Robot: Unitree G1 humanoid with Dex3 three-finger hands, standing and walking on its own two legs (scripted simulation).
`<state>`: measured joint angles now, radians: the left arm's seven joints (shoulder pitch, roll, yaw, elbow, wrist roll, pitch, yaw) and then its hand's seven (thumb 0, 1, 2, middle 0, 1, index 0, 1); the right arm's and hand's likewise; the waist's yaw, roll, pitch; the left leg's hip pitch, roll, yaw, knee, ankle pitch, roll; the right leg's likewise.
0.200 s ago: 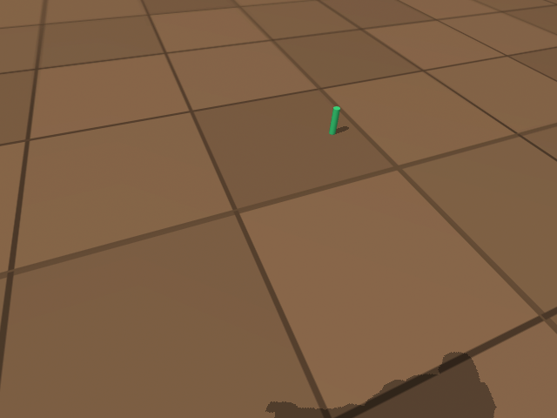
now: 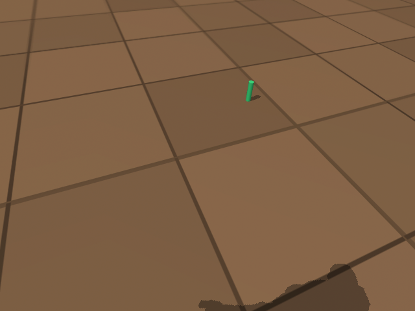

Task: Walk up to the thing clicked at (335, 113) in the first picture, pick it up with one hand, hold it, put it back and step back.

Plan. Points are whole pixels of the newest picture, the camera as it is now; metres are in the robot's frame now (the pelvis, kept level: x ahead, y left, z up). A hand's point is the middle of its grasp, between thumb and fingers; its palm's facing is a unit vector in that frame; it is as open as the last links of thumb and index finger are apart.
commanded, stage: stand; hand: left
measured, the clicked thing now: (249, 91) +1.91 -0.36 -0.69
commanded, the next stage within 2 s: walk up in 0.92 s
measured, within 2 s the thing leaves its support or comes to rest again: neither
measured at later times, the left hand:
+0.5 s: hand out of the picture +0.07 +0.25 -0.16, palm faces -0.02 -0.94 -0.33, open 7.4 cm
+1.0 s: hand out of the picture +0.09 +0.25 -0.16, palm faces -0.04 -0.94 -0.32, open 7.4 cm
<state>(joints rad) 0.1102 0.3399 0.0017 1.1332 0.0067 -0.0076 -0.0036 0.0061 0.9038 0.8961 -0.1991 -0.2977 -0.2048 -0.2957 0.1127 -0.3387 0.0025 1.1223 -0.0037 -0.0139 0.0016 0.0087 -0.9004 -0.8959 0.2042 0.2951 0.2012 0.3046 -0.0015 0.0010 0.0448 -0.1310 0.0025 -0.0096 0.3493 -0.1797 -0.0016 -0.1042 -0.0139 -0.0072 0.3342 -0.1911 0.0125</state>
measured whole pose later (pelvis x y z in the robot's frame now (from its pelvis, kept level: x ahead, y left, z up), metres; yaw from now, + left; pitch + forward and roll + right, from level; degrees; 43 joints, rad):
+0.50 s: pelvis +0.00 +0.00 +0.00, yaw +0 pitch -2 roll +0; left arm 0.12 0.34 0.00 1.13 0.01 0.00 -0.01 0.01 0.90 0.90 -0.20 -0.30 -0.20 -0.30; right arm 0.12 -0.34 0.00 1.13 0.00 -0.01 0.00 0.01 -0.90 -0.90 0.20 0.30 0.20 0.30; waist 0.00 0.00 0.05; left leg -0.13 0.00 -0.01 0.33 -0.17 0.00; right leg -0.10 -0.02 -0.01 0.32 -0.19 0.01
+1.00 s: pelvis +0.02 +0.00 +0.00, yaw -2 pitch -1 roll +1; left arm 0.17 0.37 0.05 1.08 0.03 0.00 -0.05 0.01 0.90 0.90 -0.20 -0.30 -0.21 -0.30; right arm 0.15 -0.35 -0.04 1.07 -0.03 -0.05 0.03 0.01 -0.90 -0.90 0.21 0.30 0.20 0.30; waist 0.01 -0.02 0.01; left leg -0.15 0.00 0.04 0.41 -0.30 0.03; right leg -0.21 -0.02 0.01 0.55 -0.40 -0.02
